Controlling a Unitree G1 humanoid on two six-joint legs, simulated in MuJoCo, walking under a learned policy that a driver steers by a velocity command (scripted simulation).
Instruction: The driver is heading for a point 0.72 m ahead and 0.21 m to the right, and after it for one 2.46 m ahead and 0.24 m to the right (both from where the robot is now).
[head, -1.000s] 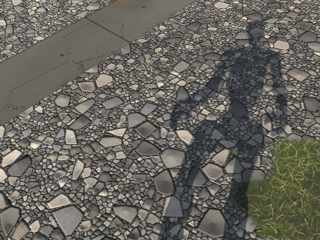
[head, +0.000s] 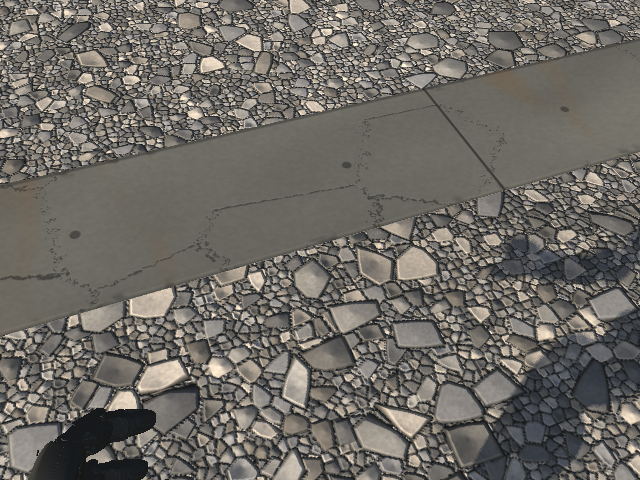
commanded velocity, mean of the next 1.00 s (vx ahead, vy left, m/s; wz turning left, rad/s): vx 0.13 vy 0.00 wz -0.39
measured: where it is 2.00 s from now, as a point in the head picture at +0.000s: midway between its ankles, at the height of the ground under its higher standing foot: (395, 448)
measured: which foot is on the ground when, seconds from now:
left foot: down 0.00-0.02, up 0.04-0.44, down 0.46-0.88, up 0.90-1.00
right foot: down 0.00-0.46, up 0.48-0.86, down 0.88-1.00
